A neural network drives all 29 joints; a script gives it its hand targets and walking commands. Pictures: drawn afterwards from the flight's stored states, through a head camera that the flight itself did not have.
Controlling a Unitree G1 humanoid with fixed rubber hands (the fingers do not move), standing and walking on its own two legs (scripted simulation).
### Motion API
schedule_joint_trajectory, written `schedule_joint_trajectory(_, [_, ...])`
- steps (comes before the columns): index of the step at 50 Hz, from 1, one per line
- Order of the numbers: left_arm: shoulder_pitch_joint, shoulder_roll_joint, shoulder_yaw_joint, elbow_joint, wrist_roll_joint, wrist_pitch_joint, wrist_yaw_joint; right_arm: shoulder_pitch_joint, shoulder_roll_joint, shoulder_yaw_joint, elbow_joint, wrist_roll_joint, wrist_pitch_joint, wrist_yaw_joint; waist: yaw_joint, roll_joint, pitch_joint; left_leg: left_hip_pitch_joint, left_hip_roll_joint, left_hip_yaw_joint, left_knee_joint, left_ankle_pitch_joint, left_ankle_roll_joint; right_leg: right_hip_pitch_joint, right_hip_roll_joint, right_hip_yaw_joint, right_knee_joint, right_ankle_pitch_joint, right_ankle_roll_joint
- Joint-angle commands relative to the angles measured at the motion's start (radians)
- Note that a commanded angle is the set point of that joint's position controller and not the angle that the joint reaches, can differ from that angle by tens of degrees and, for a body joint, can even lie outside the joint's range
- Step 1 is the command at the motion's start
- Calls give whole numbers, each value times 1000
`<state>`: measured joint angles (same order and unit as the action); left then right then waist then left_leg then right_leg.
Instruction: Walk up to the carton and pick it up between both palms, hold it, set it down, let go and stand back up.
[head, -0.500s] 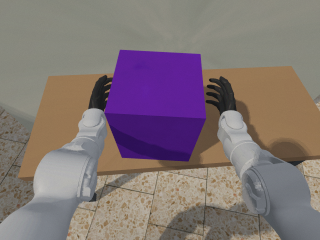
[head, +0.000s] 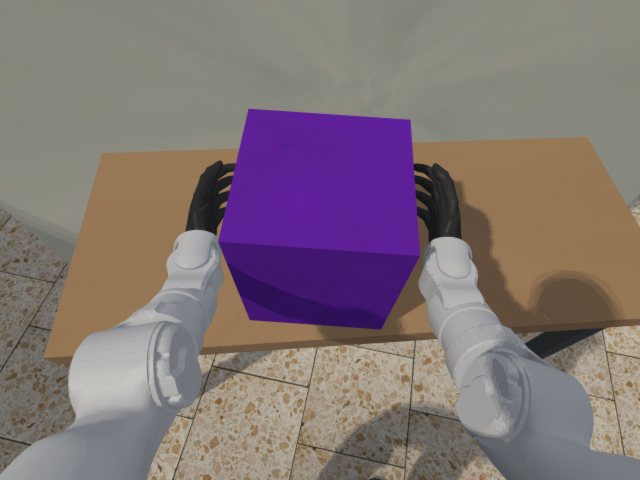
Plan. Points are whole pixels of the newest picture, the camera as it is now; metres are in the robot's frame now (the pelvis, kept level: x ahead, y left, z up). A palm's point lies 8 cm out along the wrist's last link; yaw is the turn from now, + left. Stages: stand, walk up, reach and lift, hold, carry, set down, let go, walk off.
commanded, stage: reach and lift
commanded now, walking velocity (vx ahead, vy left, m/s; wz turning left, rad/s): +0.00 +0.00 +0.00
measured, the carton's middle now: (321, 230) +0.47 +0.00 -0.02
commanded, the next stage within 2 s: none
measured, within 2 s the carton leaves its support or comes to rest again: leaves its support in 1.50 s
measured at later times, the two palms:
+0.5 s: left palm (206, 226) +0.45 +0.15 +0.03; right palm (442, 231) +0.43 -0.15 +0.04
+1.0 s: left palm (205, 232) +0.44 +0.15 +0.03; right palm (442, 233) +0.42 -0.15 +0.04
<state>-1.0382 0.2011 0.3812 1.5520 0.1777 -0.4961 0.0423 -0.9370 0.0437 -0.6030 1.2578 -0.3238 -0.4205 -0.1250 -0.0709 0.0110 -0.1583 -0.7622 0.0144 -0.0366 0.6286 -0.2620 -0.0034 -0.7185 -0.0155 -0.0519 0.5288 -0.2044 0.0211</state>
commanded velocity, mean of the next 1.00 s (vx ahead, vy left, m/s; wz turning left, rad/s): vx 0.00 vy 0.00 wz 0.00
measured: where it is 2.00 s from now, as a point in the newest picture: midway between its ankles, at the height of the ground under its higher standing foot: outside the picture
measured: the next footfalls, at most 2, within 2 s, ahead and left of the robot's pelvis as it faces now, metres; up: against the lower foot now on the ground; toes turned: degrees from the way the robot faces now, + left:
none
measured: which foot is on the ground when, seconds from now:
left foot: down 0.00-1.00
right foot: down 0.00-1.00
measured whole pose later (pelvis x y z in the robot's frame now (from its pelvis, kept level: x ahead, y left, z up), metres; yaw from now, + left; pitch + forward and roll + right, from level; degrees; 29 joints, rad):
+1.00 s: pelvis +0.02 +0.00 +0.02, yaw +0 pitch +18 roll -1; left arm -0.84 0.06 0.58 1.27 0.42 -0.43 0.02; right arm -0.76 0.16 -0.77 1.03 -0.59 -0.43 -0.12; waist -0.02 -0.01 -0.09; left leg -0.51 0.02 -0.02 0.40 -0.20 -0.01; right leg -0.47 -0.01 -0.04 0.30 -0.13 0.02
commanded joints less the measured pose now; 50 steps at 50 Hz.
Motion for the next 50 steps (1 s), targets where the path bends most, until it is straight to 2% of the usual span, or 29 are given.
schedule_joint_trajectory(1, [-353,-532,2,-65,252,-35,-145,-264,525,67,-26,-292,-29,190,-13,115,-504,451,5,91,-64,504,-81,347,24,-78,-43,344,-23])
schedule_joint_trajectory(8, [-284,-530,31,-109,253,-3,-136,-174,570,107,-41,-321,8,180,-10,29,-462,447,6,93,-122,516,-58,470,25,-56,-82,405,-1])
schedule_joint_trajectory(17, [-242,-595,0,-163,269,-9,-135,-153,628,164,-63,-327,-23,169,4,57,-453,453,13,103,-129,614,-65,533,14,-49,-86,521,2])
schedule_joint_trajectory(24, [-234,-599,5,-182,279,5,-142,-152,643,174,-75,-332,-32,162,16,37,-439,394,10,112,-157,567,-56,608,6,-43,-80,559,10])
schedule_joint_trajectory(30, [-245,-600,15,-197,287,18,-140,-155,653,168,-86,-344,-25,160,27,24,-454,370,10,121,-186,522,-50,641,2,-43,-86,547,11])
schedule_joint_trajectory(40, [-252,-624,20,-246,308,51,-125,-168,633,126,-103,-365,-22,168,42,60,-485,455,19,123,-191,591,-58,587,18,-57,-130,473,-8])
schedule_joint_trajectory(50, [-280,-640,11,-274,307,31,-110,-203,631,121,-100,-383,-64,167,41,37,-535,422,15,128,-207,593,-61,659,18,-50,-129,551,-6])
